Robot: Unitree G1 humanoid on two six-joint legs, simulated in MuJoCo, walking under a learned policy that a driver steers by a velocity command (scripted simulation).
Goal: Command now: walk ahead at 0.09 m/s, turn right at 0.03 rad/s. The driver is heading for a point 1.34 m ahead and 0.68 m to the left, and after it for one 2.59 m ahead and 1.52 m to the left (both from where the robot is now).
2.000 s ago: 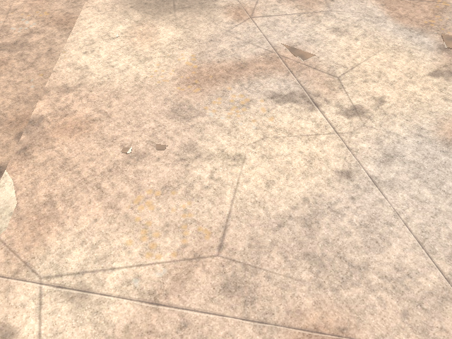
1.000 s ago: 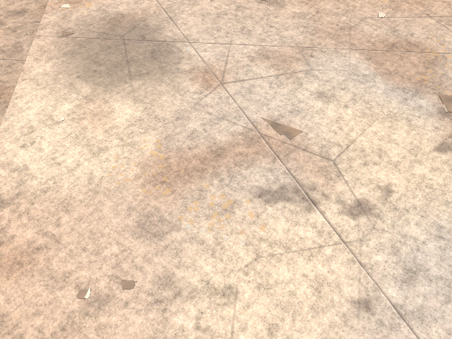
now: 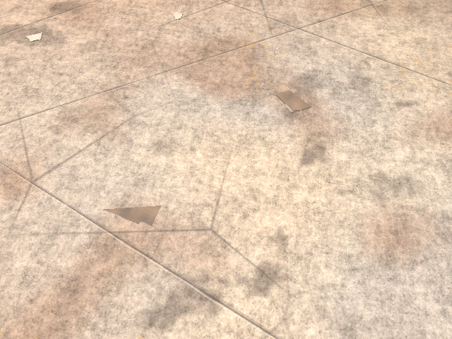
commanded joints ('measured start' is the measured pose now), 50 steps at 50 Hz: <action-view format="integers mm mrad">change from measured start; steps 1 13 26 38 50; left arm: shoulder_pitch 85 -54 -84 -68 -22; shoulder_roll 33 123 36 116 172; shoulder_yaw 6 42 27 46 66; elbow -24 -49 -39 -45 -17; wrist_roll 8 -3 -8 42 0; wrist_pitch -7 -21 -42 -69 -36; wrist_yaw -7 29 22 -5 5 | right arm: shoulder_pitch -81 44 0 29 -39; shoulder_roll -135 -112 -211 -248 -129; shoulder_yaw -18 -21 -60 -95 -55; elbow -50 -56 -131 -169 -249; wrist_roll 20 20 24 29 29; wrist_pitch -10 51 69 77 102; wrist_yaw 17 10 -40 -31 9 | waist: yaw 61 13 16 -14 73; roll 134 -164 144 -119 -166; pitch -192 -134 -189 -104 -145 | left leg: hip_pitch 31 -113 187 -317 -161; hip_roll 202 12 176 -45 17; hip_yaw -155 -46 -404 -255 -51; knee -69 329 12 785 401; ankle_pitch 318 -219 399 -411 -273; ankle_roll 182 -17 187 -71 -109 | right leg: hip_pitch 277 334 -1 319 424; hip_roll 27 -253 63 -310 -259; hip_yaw -31 107 14 334 4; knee -218 -377 72 -539 -469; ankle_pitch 125 432 -95 301 434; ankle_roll -13 -209 33 -296 -269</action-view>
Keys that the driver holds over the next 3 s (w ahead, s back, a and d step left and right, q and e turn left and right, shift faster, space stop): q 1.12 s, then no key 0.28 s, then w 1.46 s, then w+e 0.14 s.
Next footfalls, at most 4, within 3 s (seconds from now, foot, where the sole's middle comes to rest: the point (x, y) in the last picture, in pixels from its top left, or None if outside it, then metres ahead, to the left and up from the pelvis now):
0.08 right None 0.11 -0.14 -0.78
0.70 right None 0.13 -0.14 -0.78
1.10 left None -0.02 0.08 -0.78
1.54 right None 0.12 -0.09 -0.78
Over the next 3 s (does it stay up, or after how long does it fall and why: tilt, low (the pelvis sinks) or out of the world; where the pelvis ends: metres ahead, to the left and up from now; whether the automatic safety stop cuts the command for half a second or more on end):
stays up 0.53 0.51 -0.01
